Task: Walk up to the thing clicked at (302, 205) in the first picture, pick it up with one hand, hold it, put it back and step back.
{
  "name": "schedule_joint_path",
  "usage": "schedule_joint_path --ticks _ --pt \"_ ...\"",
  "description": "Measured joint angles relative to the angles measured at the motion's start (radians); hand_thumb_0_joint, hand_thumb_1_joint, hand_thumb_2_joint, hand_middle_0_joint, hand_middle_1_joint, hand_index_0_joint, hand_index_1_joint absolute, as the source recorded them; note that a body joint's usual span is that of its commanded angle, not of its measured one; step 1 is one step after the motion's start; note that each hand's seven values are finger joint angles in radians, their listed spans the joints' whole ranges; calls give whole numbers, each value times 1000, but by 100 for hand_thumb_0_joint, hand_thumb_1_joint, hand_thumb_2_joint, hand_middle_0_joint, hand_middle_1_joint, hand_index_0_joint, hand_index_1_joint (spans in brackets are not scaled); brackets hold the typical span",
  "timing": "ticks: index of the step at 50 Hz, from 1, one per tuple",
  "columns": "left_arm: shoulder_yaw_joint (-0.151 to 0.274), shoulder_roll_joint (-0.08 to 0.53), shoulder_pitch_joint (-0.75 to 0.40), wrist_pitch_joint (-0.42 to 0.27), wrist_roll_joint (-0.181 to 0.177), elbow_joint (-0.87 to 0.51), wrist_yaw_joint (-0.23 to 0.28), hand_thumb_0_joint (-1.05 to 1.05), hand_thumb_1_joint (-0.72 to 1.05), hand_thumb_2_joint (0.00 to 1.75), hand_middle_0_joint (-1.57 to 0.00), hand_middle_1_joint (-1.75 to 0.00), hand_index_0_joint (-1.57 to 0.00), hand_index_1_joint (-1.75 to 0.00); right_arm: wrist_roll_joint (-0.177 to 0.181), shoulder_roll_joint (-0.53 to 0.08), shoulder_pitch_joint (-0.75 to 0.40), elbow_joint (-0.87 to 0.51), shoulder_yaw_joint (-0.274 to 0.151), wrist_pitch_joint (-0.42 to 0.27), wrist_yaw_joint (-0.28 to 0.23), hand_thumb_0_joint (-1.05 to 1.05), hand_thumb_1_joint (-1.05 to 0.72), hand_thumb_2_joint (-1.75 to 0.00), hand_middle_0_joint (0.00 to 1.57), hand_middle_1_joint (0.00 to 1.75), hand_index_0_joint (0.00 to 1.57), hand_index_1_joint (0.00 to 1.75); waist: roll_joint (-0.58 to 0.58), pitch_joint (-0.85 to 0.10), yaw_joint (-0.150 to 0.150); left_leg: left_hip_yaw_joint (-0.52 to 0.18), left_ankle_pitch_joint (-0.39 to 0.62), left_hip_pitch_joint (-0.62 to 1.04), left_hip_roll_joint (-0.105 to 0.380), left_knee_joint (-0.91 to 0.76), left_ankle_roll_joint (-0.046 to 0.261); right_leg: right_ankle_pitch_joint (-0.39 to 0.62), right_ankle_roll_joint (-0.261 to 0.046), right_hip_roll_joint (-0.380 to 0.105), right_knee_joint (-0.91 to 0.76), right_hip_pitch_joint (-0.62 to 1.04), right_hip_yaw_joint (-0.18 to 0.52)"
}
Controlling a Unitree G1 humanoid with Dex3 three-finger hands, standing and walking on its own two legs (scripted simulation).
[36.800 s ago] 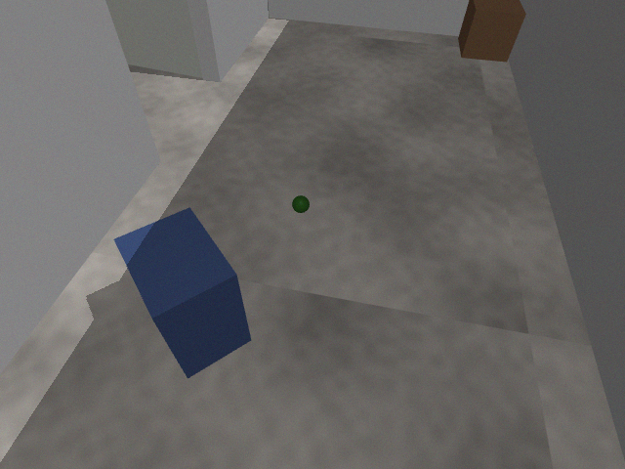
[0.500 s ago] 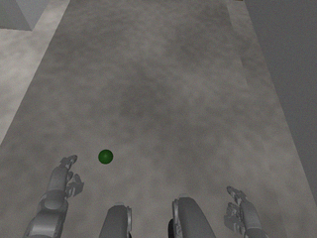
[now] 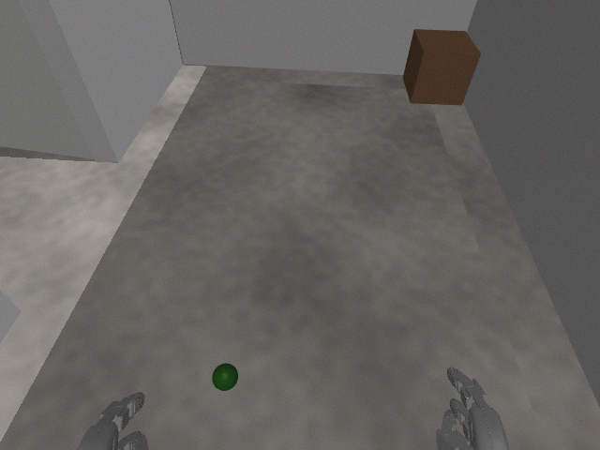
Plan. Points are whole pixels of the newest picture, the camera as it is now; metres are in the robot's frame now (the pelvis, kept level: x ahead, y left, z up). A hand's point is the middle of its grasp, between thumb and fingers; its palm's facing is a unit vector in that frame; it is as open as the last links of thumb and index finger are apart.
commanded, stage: home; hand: left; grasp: from above
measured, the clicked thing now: (225, 376) +0.50 +0.20 -0.68
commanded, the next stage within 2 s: stand in 1.94 s
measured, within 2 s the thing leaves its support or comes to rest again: neither
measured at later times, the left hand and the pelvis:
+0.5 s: hand out of the picture +0.17 +0.18 -0.05, palm faces +0.05 -0.98 -0.20, open 7.3 cm; pelvis +0.00 +0.00 +0.00, yaw +0 degrees
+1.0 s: hand out of the picture +0.16 +0.18 -0.05, palm faces +0.05 -0.98 -0.20, open 7.3 cm; pelvis +0.00 +0.00 +0.00, yaw +0 degrees
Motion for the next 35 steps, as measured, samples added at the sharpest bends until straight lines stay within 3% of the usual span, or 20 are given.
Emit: schedule_joint_path --ticks 10,35 --pt "0 1 -24 0 11 20 -24 1 91 90 -20 -30 -20 -30 -14 2 -28 8 3 -43 4 1 -90 -89 20 30 21 30 -16 22 13 -5 -5 8 -4 5 -1 -9 0 -4 8 9 -4" --pt "-1 5 -26 6 11 11 -22 1 91 90 -20 -30 -20 -30 -12 -3 8 36 -5 -43 6 1 -91 -89 20 30 21 30 -12 25 5 4 -7 12 -1 3 0 -7 2 0 7 9 5"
